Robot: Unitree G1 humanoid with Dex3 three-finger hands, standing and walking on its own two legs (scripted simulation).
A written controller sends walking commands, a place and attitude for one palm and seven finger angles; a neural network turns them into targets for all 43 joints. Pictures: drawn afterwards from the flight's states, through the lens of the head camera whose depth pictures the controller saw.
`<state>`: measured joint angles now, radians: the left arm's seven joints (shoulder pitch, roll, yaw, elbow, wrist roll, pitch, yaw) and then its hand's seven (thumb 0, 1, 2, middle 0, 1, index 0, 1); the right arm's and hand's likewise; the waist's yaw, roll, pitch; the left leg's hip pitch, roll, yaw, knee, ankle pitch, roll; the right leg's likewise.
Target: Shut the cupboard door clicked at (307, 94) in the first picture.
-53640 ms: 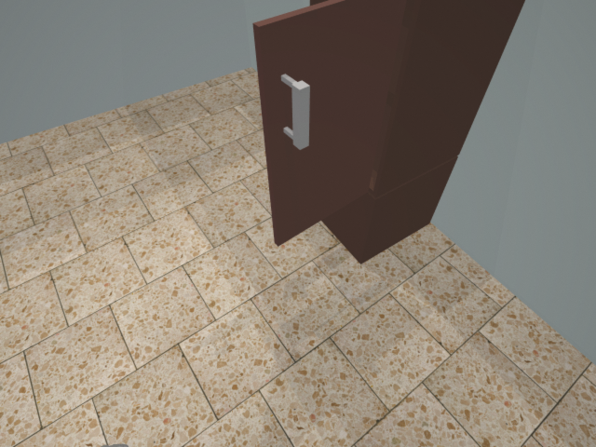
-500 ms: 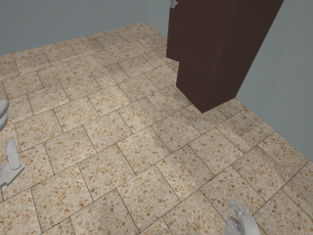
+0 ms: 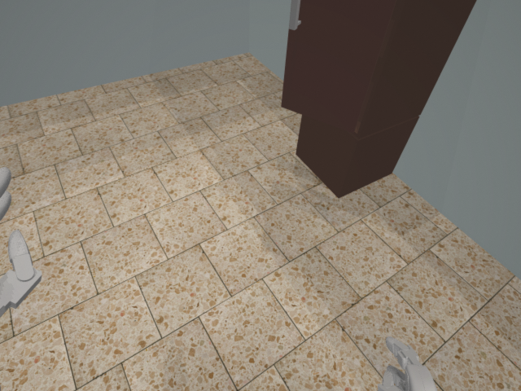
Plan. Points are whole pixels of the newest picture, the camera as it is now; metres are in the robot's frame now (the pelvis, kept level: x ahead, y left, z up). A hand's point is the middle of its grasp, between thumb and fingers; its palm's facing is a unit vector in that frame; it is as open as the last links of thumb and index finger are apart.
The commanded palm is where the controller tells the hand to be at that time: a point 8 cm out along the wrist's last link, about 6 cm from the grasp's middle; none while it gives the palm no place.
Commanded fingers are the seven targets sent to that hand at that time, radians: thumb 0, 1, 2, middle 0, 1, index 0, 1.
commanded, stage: stop stepping back and stand still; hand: left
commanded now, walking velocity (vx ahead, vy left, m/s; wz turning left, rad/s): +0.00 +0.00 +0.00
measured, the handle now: (297, 7) +1.30 -0.04 +0.09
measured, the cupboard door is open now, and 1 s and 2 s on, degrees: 28 28 28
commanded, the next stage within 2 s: let the arm hang, fingers relaxed in 0.12 s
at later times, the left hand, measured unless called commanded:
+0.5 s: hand out of the picture +0.06 +0.19 -0.16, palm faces -0.06 -0.98 -0.19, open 7.4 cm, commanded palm none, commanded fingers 0.00 0.90 0.90 -0.20 -0.30 -0.20 -0.30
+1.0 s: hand out of the picture -0.04 +0.20 -0.17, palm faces +0.00 -0.97 -0.25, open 7.4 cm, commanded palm none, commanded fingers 0.00 0.90 0.90 -0.20 -0.30 -0.20 -0.30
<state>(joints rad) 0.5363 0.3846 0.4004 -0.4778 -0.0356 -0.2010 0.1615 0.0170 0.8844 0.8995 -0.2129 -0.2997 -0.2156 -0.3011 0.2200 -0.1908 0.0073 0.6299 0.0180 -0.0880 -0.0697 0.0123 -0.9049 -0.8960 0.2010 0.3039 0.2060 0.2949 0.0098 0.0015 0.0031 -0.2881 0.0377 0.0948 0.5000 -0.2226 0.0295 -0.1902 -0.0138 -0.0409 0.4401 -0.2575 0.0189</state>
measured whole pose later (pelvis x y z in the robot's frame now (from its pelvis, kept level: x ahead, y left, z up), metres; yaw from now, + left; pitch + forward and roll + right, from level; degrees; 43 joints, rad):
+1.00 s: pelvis -0.02 +0.01 +0.00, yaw +0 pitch -2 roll +0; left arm 0.31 0.19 0.00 1.13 0.02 0.01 0.03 0.01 0.91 0.90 -0.20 -0.30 -0.20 -0.30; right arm 0.26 -0.17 -0.01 1.11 -0.01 0.01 -0.01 0.00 -0.91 -0.90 0.20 0.30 0.20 0.29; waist -0.01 0.03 0.03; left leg -0.23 0.01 0.11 0.41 -0.15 0.04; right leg -0.17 -0.04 -0.02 0.43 -0.22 0.03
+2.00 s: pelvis +0.01 -0.01 +0.01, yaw +0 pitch -1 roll +0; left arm 0.22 0.21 0.01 1.14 0.02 -0.01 0.02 0.01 0.90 0.90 -0.20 -0.30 -0.20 -0.30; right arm 0.19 -0.22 -0.01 1.13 -0.01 -0.01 -0.02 0.00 -0.91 -0.90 0.20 0.30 0.20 0.29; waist -0.01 0.00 0.05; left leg -0.17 0.02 0.10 0.36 -0.17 0.02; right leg -0.10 -0.03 -0.04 0.35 -0.23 0.01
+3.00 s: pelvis +0.38 +0.06 -0.01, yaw +15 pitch -1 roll +0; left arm 0.13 0.14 0.05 0.98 0.02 -0.07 0.00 0.00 0.91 0.90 -0.20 -0.30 -0.20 -0.30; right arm 0.38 -0.14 -0.05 1.14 -0.01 -0.04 -0.02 0.01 -0.91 -0.90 0.20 0.30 0.20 0.29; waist -0.03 0.01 0.11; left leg -0.29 -0.01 -0.01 1.24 -0.41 0.06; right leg -0.33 -0.01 -0.13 0.58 -0.23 -0.06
